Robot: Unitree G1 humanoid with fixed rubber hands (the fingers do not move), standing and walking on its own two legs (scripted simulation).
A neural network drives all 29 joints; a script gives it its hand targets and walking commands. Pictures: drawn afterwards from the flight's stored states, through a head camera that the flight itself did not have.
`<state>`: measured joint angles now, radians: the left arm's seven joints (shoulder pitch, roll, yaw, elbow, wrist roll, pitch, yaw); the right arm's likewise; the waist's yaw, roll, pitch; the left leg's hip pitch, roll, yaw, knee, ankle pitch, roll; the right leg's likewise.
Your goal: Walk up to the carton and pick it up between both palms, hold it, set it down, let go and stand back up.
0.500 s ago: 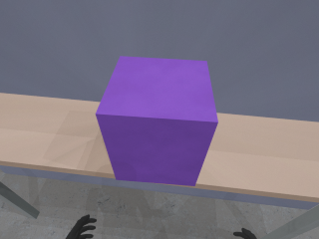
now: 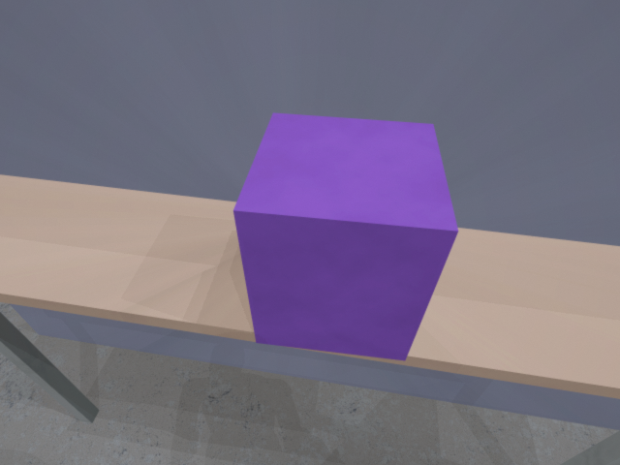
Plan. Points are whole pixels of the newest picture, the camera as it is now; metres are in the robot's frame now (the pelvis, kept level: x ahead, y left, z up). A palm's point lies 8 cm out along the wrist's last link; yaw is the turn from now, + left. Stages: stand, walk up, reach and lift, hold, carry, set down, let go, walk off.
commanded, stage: stand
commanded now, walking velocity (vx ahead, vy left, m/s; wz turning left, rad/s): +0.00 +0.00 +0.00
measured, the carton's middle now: (340, 238) +0.40 -0.01 +0.11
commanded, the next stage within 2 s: none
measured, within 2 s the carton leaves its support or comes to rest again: neither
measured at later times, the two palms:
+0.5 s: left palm out of the picture -0.08 +0.19 -0.15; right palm out of the picture -0.05 -0.21 -0.14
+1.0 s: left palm out of the picture -0.07 +0.19 -0.15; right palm out of the picture -0.07 -0.20 -0.14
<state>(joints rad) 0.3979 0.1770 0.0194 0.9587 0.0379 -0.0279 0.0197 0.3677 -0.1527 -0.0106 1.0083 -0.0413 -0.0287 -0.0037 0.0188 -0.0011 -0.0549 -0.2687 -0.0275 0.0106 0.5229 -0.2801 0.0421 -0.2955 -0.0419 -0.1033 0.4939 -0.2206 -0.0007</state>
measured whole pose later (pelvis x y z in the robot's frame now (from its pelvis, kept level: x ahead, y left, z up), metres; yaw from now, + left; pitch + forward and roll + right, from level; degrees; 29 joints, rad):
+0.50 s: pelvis -0.02 -0.01 +0.00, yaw +0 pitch +0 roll +0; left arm 0.41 0.11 0.00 1.11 0.03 -0.02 0.03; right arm 0.38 -0.12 0.00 1.11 -0.03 -0.01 -0.02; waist 0.01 0.00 -0.04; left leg -0.26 -0.03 0.00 0.48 -0.23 0.03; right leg -0.29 -0.04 -0.11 0.47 -0.18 -0.01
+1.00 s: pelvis -0.03 -0.01 +0.00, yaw +1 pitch +0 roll +0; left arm 0.37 0.11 0.01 1.12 0.03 -0.01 0.03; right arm 0.39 -0.09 0.01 1.12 -0.03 -0.01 -0.03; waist 0.01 -0.01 -0.03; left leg -0.27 -0.03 0.00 0.47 -0.21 0.03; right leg -0.30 -0.04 -0.11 0.45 -0.16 -0.01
